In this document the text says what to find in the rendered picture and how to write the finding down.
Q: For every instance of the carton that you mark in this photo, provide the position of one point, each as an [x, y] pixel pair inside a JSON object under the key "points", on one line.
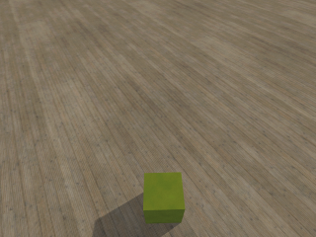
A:
{"points": [[163, 198]]}

